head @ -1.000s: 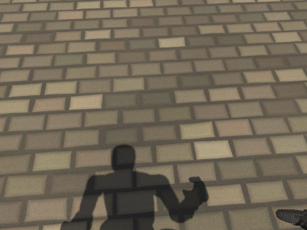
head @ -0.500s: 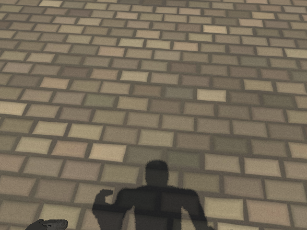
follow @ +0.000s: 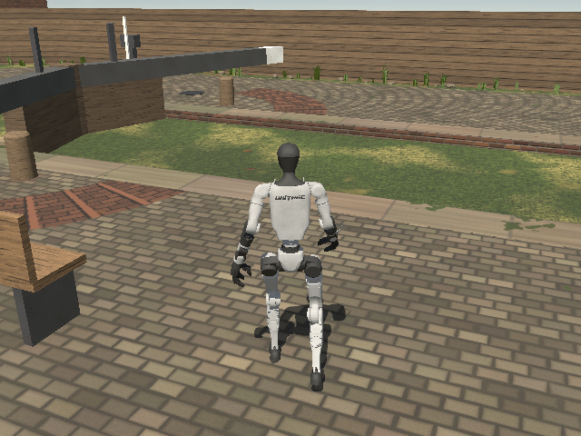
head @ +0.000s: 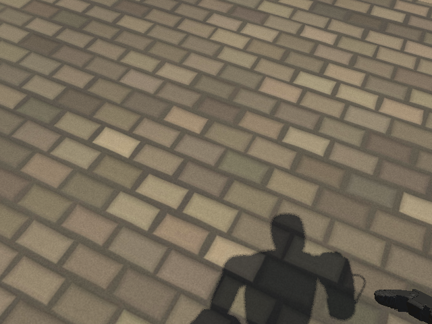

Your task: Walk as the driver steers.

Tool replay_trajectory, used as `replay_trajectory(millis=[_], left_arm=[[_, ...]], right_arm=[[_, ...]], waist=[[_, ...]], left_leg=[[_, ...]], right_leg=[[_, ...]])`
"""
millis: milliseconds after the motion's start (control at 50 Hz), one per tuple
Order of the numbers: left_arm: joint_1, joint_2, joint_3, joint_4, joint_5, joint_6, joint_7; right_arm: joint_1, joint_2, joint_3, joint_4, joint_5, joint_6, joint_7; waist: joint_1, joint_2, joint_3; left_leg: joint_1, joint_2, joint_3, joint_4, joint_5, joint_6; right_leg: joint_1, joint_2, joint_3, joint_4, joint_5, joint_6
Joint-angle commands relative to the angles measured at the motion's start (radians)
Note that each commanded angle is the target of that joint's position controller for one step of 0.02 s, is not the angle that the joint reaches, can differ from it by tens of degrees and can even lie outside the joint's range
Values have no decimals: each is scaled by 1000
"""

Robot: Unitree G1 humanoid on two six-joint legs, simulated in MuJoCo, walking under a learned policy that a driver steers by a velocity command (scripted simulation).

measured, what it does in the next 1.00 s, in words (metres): walks ahead: right foot, then left foot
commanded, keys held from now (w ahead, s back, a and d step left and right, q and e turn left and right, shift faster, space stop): w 0.20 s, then w+q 0.28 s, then q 0.06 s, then e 0.46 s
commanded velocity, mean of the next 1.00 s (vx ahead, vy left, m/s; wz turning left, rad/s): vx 0.35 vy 0.00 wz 0.07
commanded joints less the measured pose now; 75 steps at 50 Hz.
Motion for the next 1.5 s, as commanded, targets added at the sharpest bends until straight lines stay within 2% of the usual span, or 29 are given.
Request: replay_trajectory(millis=[20,80,140,280,380,420,460,480,500,520,560,580,680,780,840,860,880,900,940,980,1120,1220,1240,1260,1280,1300,1340,1380,1500], left_arm=[[-98,149,20,-136,-37,-59,-12],[-97,116,21,-119,1,-48,-5],[-78,79,16,-111,7,-20,-6],[-344,37,-3,-190,16,-32,-18],[-414,76,6,-223,11,-50,-39],[-361,100,16,-211,12,-58,-39],[-121,171,50,-157,22,-64,-25],[8,259,73,-144,40,-59,-16],[31,230,67,-136,33,-47,-19],[-36,151,43,-154,27,-42,-15],[-148,82,21,-155,33,-36,-13],[-175,64,16,-143,39,-41,-19],[-263,96,21,-101,24,-44,-21],[-206,173,46,-64,-2,-2,-4],[-218,150,41,-63,-19,20,8],[-195,108,28,-63,-10,21,10],[-157,36,8,-77,19,19,7],[-109,28,5,-90,4,24,16],[-131,139,47,-83,-9,51,26],[-109,126,57,-69,-2,89,41],[-198,64,38,-156,-1,106,12],[-149,91,54,-165,2,121,-18],[-122,107,63,-156,7,122,-16],[-103,174,83,-160,9,121,-3],[-106,283,99,-193,14,117,15],[-79,263,92,-203,55,91,2],[-184,214,81,-213,32,58,7],[-241,149,56,-225,9,57,23],[-229,88,24,-198,28,53,37]], right_arm=[[317,-187,-61,30,-1,-15,-11],[179,-108,-36,29,-16,-30,-6],[167,-121,-41,55,-9,-50,-9],[276,-170,-50,137,3,-43,-35],[334,-185,-58,186,15,-23,-47],[329,-191,-63,193,11,-12,-52],[316,-148,-44,180,-4,-5,-51],[409,-58,-17,153,-5,-16,-47],[445,-46,-10,147,13,-27,-48],[376,-160,-41,147,32,-25,-51],[277,-162,-49,129,15,-9,-60],[288,-137,-51,134,3,3,-64],[272,-35,-18,129,-23,28,-66],[136,-95,-27,104,-14,31,-60],[144,-124,-43,108,-20,26,-64],[161,-164,-56,104,-29,24,-71],[181,-231,-70,88,-42,32,-85],[183,-238,-73,93,-45,43,-83],[134,-151,-50,80,-37,32,-78],[33,-122,-40,68,-24,23,-75],[14,-164,-57,113,-27,33,-87],[-2,-196,-70,141,9,41,-77],[33,-175,-68,162,15,43,-74],[81,-133,-60,179,-3,45,-68],[55,-85,-42,132,-53,46,-63],[-42,-120,-54,105,-39,43,-72],[-25,-147,-70,128,-7,51,-85],[20,-153,-76,163,-19,57,-96],[48,-92,-53,196,-8,49,-81]], waist=[[-177,121,-256],[-71,60,-117],[-36,61,-84],[-116,37,0],[-114,58,8],[-81,86,-21],[37,64,-202],[38,-120,-381],[28,-323,-480],[35,-199,-335],[-9,-81,-152],[-45,-97,-127],[-108,-114,-125],[-59,-111,-138],[-91,-107,-115],[-93,-65,-130],[-69,118,-189],[-68,295,-213],[-73,171,-180],[-40,132,-141],[-66,148,-159],[-26,139,-154],[-21,105,-152],[-38,-68,-135],[-60,-360,-113],[22,-245,-184],[-41,-121,-123],[-68,-117,-128],[-61,-118,-155]], left_leg=[[742,342,-564,-277,-67,240],[424,236,-329,-361,144,186],[322,230,-249,-434,218,210],[313,168,-146,-464,163,154],[440,231,-232,-363,152,128],[465,236,-259,-290,236,108],[353,138,-205,13,315,54],[15,9,-126,383,12,-16],[-178,-58,-155,615,-462,-49],[-251,-2,-201,710,-436,-55],[-203,58,-145,665,-338,-70],[-136,84,-148,607,-313,-72],[91,82,-75,229,-149,-99],[147,27,-68,25,-6,-103],[277,19,-66,-164,94,-62],[364,97,-126,-212,196,-27],[487,297,-282,-199,457,51],[501,438,-431,-245,445,196],[432,372,-356,-273,302,194],[351,322,-242,-293,230,149],[319,317,-70,-297,281,160],[310,331,-20,-196,225,96],[265,296,19,-127,126,40],[127,214,111,60,-60,-51],[-165,56,138,351,-524,-155],[-192,19,-41,516,-560,-146],[-215,53,-94,547,-376,-116],[-167,59,-94,537,-268,-125],[-33,73,-89,279,-146,-153]], right_leg=[[-682,0,144,470,11,-41],[-545,-82,145,329,210,-32],[-512,-87,136,244,267,5],[-505,-18,106,-198,622,24],[-474,15,145,-341,569,-8],[-378,35,127,-358,484,-31],[16,-3,136,-344,497,-96],[425,-247,447,-329,417,-215],[523,-367,791,-481,304,-298],[403,-343,692,-507,320,-260],[122,-261,403,-510,681,-227],[22,-230,325,-522,801,-225],[-158,-147,155,-571,1055,-248],[-105,-144,212,-538,822,-228],[-160,-105,273,-456,543,-166],[-209,-55,263,-381,424,-115],[-317,51,175,-175,121,-51],[-463,127,80,14,-156,-6],[-517,67,143,288,-107,18],[-501,36,149,312,0,49],[-338,24,67,19,137,56],[-167,58,-1,-268,266,-22],[-87,77,14,-359,345,-55],[25,-22,181,-456,580,-113],[124,-275,534,-463,943,-282],[54,-317,599,-510,822,-389],[10,-204,454,-523,625,-284],[-23,-162,384,-518,630,-236],[13,-118,298,-522,613,-226]])
Velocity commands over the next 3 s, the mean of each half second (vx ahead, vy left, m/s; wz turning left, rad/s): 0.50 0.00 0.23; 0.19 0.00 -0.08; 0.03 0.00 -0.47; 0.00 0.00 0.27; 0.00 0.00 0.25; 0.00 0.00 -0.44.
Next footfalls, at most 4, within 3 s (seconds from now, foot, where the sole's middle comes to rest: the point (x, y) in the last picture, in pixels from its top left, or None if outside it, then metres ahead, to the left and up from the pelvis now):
0.46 right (279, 323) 0.45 -0.13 -0.76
0.86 left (194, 295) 0.51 0.12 -0.76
1.26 right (279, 316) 0.47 -0.13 -0.76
1.66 left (202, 290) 0.53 0.10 -0.76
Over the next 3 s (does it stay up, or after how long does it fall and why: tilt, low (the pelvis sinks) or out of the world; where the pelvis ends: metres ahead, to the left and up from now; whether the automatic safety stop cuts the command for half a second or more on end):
stays up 0.43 -0.02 0.03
